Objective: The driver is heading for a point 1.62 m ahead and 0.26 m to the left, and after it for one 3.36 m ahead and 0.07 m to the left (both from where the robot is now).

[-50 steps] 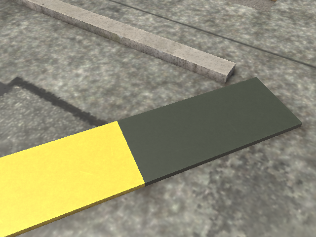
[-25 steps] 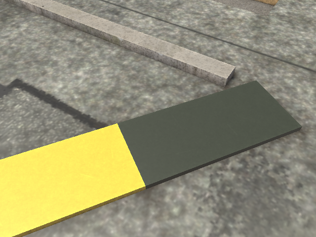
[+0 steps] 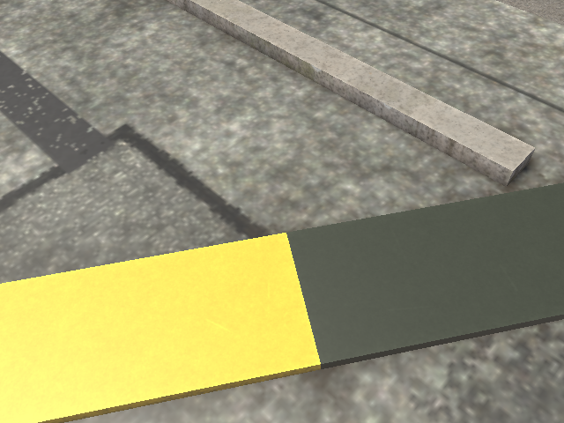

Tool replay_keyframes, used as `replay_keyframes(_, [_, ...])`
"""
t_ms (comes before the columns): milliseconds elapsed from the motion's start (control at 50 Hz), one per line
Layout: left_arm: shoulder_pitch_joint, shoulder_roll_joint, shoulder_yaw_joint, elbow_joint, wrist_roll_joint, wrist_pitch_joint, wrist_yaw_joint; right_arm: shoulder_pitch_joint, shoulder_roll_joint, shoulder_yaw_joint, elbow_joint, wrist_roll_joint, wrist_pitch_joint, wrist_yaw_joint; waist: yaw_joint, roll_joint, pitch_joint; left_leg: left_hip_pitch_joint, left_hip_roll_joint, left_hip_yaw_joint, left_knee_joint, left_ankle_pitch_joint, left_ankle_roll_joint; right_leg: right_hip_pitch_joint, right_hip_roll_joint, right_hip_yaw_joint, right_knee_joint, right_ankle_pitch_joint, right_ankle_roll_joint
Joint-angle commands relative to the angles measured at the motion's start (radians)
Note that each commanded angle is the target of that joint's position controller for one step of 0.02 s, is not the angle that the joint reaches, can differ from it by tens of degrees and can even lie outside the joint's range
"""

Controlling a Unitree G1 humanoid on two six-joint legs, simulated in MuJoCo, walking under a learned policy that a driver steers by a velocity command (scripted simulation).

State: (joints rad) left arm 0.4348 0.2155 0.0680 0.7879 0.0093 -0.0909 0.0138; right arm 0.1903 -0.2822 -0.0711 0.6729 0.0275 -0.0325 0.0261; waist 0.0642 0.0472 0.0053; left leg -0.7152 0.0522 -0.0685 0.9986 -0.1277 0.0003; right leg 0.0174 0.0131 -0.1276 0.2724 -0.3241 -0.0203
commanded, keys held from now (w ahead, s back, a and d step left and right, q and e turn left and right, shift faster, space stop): w+q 0.52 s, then w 0.48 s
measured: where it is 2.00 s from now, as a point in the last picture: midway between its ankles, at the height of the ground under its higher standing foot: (241, 309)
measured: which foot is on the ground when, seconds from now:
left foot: up 0.00-0.16, down 0.18-0.72, up 0.74-1.00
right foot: down 0.00-0.20, up 0.22-0.62, down 0.64-1.00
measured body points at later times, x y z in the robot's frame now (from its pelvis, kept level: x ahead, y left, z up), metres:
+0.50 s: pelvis +0.27 +0.07 +0.01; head +0.30 +0.10 +0.45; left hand +0.40 +0.37 -0.08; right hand +0.42 -0.18 -0.09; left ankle +0.24 +0.13 -0.74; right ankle +0.47 -0.08 -0.66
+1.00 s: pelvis +0.51 +0.12 +0.02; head +0.51 +0.14 +0.47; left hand +0.44 +0.40 -0.11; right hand +0.77 -0.05 -0.07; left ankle +0.53 +0.26 -0.70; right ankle +0.56 -0.01 -0.72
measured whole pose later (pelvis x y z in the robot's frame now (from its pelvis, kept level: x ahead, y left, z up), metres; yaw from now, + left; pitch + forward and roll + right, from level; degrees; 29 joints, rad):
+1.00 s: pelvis +0.51 +0.12 +0.02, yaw +24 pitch +1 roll -3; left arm 0.34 0.28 0.05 0.79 -0.02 -0.05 -0.01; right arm 0.17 -0.29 -0.02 0.68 0.01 -0.02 0.02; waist 0.04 0.01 -0.01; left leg -0.50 0.06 -0.01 0.75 -0.32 -0.01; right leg -0.17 0.02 0.00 0.34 -0.49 -0.04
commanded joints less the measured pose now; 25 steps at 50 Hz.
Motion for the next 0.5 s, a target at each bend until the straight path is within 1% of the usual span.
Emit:
replay_keyframes(20, [-0.052,0.175,0.036,-0.047,-0.007,-0.011,0.013,-0.183,0.01,0.023,-0.119,-0.004,-0.025,0.021,0.018,-0.121,0.105,-0.022,0.015,0.071,-0.198,0.118,-0.006,-0.075,-0.23,0.054,-0.128,0.381,-0.116])
replay_keyframes(60, [-0.033,0.199,0.039,-0.022,-0.019,-0.007,0.012,-0.219,0.0,0.023,-0.137,-0.001,-0.028,0.034,0.022,-0.119,0.118,0.02,0.008,0.105,-0.281,0.108,0.02,-0.046,-0.252,0.025,-0.119,0.428,-0.112])
replay_keyframes(80, [-0.032,0.209,0.04,-0.013,-0.024,-0.004,0.011,-0.226,-0.011,0.02,-0.145,0.001,-0.028,0.039,0.014,-0.12,0.116,0.037,-0.001,0.119,-0.312,0.088,0.041,-0.015,-0.263,0.009,-0.095,0.509,-0.106])
replay_keyframes(100, [-0.041,0.222,0.042,-0.009,-0.025,0.001,0.011,-0.219,-0.029,0.013,-0.15,0.001,-0.028,0.043,-0.005,-0.129,0.098,0.074,-0.024,0.139,-0.334,0.061,0.066,0.015,-0.271,-0.011,-0.047,0.676,-0.097])
replay_keyframes(120, [-0.048,0.236,0.045,-0.008,-0.026,0.006,0.013,-0.194,-0.05,0.002,-0.15,0.001,-0.026,0.045,-0.031,-0.153,0.061,0.129,-0.057,0.164,-0.339,0.022,0.093,0.045,-0.277,-0.028,0.023,0.871,-0.086])
replay_keyframes(140, [-0.055,0.253,0.049,-0.01,-0.027,0.014,0.017,-0.128,-0.08,-0.013,-0.138,0.001,-0.021,0.044,-0.073,-0.175,0.006,0.218,-0.095,0.188,-0.34,-0.018,0.12,0.065,-0.276,-0.045,0.131,1.037,-0.075])
replay_keyframes(160, [-0.073,0.267,0.052,-0.017,-0.028,0.022,0.019,0.008,-0.122,-0.037,-0.107,0.004,-0.016,0.039,-0.153,-0.171,-0.072,0.398,-0.135,0.196,-0.377,-0.005,0.154,0.03,-0.261,-0.061,0.306,1.109,-0.059])
replay_keyframes(180, [-0.08,0.26,0.046,-0.033,-0.031,0.02,0.023,0.169,-0.177,-0.067,-0.071,0.004,-0.006,0.021,-0.237,-0.131,-0.151,0.673,-0.14,0.144,-0.418,0.028,0.192,-0.135,-0.225,-0.072,0.545,0.998,-0.026])
replay_keyframes(200, [-0.034,0.138,0.011,-0.076,0.006,0.01,0.017,0.243,-0.26,-0.082,-0.05,0.003,0.002,-0.002,-0.192,0.117,-0.237,0.998,0.084,-0.233,-0.427,0.001,0.278,-0.493,-0.105,-0.06,0.926,0.143,0.021])
replay_keyframes(220, [0.003,0.109,-0.017,-0.116,-0.007,-0.027,0.002,0.229,-0.287,-0.073,-0.086,-0.006,-0.015,0.002,-0.146,0.2,-0.448,1.163,0.289,-0.818,-0.637,-0.262,0.461,-0.718,0.046,0.182,1.187,-0.293,0.038])
replay_keyframes(240, [-0.128,0.204,0.008,-0.141,-0.042,-0.049,-0.009,0.213,-0.206,-0.056,-0.084,-0.014,-0.023,0.005,-0.2,0.068,-0.361,1.097,0.254,-0.747,-0.718,-0.356,0.388,-0.82,-0.011,0.269,1.212,-0.183,0.025])
replay_keyframes(260, [-0.18,0.203,0.002,-0.165,-0.053,-0.06,-0.011,0.159,-0.173,-0.044,-0.076,-0.012,-0.03,0.005,-0.164,0.028,-0.2,0.926,0.219,-0.597,-0.736,-0.318,0.342,-0.833,-0.051,0.243,1.133,-0.08,0.009])
replay_keyframes(280, [-0.186,0.189,-0.001,-0.158,-0.03,-0.063,-0.001,0.082,-0.155,-0.037,-0.089,-0.01,-0.035,0.005,-0.106,-0.07,-0.114,0.751,0.175,-0.488,-0.737,-0.194,0.309,-0.78,-0.097,0.233,1.049,-0.014,0.01])
replay_keyframes(300, [-0.171,0.196,0.006,-0.153,-0.009,-0.055,0.006,0.028,-0.133,-0.03,-0.101,-0.019,-0.04,0.006,-0.064,-0.059,-0.08,0.63,0.135,-0.408,-0.744,-0.066,0.295,-0.71,-0.125,0.236,0.983,0.024,0.016])
replay_keyframes(320, [-0.151,0.202,0.01,-0.149,-0.002,-0.04,0.006,0.001,-0.124,-0.026,-0.11,-0.028,-0.042,0.004,-0.035,-0.03,-0.068,0.551,0.109,-0.366,-0.766,-0.001,0.292,-0.658,-0.141,0.238,0.964,0.045,0.023])
replay_keyframes(340, [-0.141,0.195,0.009,-0.148,0.005,-0.028,0.007,-0.006,-0.121,-0.026,-0.106,-0.027,-0.046,0.002,-0.025,-0.015,-0.063,0.507,0.098,-0.339,-0.777,0.059,0.301,-0.641,-0.143,0.228,0.938,0.057,0.037])
replay_keyframes(360, [-0.14,0.183,0.006,-0.145,0.012,-0.017,0.008,0.004,-0.12,-0.025,-0.094,-0.021,-0.05,-0.001,-0.022,-0.015,-0.058,0.468,0.089,-0.301,-0.779,0.119,0.305,-0.631,-0.143,0.216,0.909,0.067,0.051])
replay_keyframes(380, [-0.154,0.173,0.002,-0.149,0.017,-0.009,0.01,0.019,-0.125,-0.025,-0.082,-0.017,-0.052,-0.006,-0.025,-0.019,-0.048,0.437,0.076,-0.268,-0.781,0.155,0.303,-0.633,-0.138,0.205,0.87,0.091,0.065])
replay_keyframes(420, [-0.234,0.154,-0.006,-0.176,0.021,-0.003,0.015,0.052,-0.142,-0.028,-0.062,-0.014,-0.047,-0.019,-0.048,-0.019,-0.021,0.409,0.05,-0.23,-0.778,0.168,0.289,-0.666,-0.125,0.191,0.759,0.186,0.089])
replay_keyframes(440, [-0.28,0.146,-0.01,-0.188,0.02,-0.004,0.015,0.07,-0.145,-0.028,-0.054,-0.012,-0.043,-0.025,-0.064,-0.011,-0.015,0.41,0.037,-0.222,-0.773,0.151,0.276,-0.672,-0.114,0.19,0.684,0.248,0.094])
replay_keyframes(480, [-0.358,0.126,-0.019,-0.203,0.011,-0.009,0.01,0.1,-0.148,-0.027,-0.04,-0.005,-0.034,-0.032,-0.099,0.014,-0.016,0.422,0.011,-0.208,-0.752,0.091,0.244,-0.639,-0.082,0.188,0.519,0.352,0.099])
replay_keyframes(500, [-0.394,0.123,-0.022,-0.211,0.006,-0.012,0.005,0.118,-0.151,-0.027,-0.035,-0.003,-0.03,-0.034,-0.118,0.026,-0.015,0.442,0.014,-0.224,-0.742,0.059,0.236,-0.633,-0.066,0.19,0.46,0.375,0.1])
